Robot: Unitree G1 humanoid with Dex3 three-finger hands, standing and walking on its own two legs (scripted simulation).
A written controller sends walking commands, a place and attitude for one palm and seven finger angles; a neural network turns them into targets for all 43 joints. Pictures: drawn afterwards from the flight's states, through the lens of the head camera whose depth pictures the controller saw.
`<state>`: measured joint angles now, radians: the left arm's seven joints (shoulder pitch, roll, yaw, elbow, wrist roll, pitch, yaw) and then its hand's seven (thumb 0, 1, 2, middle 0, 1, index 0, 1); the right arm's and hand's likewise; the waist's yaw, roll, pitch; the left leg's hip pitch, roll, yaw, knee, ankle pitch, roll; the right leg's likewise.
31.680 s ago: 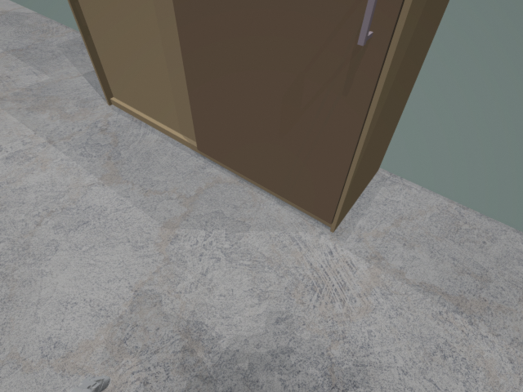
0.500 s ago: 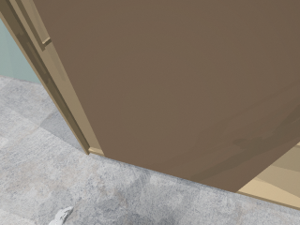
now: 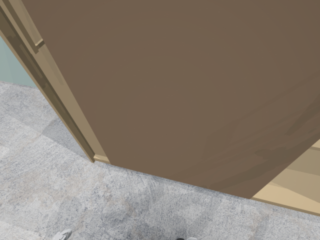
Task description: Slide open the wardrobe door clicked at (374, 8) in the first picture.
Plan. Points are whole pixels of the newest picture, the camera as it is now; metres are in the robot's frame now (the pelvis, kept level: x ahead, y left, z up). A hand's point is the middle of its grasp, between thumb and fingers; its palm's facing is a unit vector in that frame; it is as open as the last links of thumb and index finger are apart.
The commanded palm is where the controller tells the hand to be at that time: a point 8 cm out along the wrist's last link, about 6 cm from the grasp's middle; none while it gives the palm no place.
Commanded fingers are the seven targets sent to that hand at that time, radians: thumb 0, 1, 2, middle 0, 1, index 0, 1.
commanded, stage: slip the hand off the handle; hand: right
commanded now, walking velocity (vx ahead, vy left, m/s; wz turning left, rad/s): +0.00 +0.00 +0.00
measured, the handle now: out of the picture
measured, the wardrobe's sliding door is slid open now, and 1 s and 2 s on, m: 0.70 0.70 0.70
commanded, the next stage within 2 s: draw the hand back to the body in 0.66 s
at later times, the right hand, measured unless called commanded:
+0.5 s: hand out of the picture +0.28 -0.43 +0.21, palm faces +0.57 +0.80 -0.19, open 14.7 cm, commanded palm +0.23 -0.45 +0.21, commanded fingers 0.00 0.55 -0.20 0.25 1.15 0.25 1.15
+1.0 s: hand out of the picture +0.25 -0.37 +0.20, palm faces +0.16 +0.98 -0.10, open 14.7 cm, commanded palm +0.19 -0.42 +0.21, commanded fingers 0.00 0.55 -0.20 0.25 1.15 0.25 1.15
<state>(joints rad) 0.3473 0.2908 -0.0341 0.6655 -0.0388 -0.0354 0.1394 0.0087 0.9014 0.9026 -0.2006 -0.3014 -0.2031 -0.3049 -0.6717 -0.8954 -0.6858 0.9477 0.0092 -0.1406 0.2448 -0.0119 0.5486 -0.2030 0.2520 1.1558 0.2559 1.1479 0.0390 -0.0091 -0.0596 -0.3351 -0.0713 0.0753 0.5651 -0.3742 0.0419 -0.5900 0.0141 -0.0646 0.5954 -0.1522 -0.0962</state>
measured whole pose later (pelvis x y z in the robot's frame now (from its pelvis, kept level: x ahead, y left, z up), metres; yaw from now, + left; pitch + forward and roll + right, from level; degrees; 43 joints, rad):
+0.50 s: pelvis -0.02 -0.03 +0.00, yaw -2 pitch +2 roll +3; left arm 0.21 0.25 -0.08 0.64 -0.06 -0.16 0.16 0.01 0.90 0.90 -0.20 -0.30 -0.20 -0.30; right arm -0.36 -0.65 -0.59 0.39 0.12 0.02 0.15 -0.01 0.55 -0.20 0.25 1.16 0.26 1.15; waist -0.05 -0.01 -0.04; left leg -0.23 -0.03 0.08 0.55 -0.36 0.00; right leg -0.46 0.07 -0.06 0.53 -0.12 -0.11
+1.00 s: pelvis -0.03 -0.04 +0.01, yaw +0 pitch -3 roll +4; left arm 0.22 0.25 -0.13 0.63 -0.11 -0.24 0.16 0.02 0.90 0.90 -0.20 -0.30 -0.20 -0.31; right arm -0.15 -0.63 -0.54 0.16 0.32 0.26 0.45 -0.01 0.55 -0.20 0.25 1.15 0.25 1.15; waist -0.05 -0.03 -0.03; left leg -0.12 -0.03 0.04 0.51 -0.33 0.01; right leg -0.35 0.10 -0.03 0.49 -0.10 -0.12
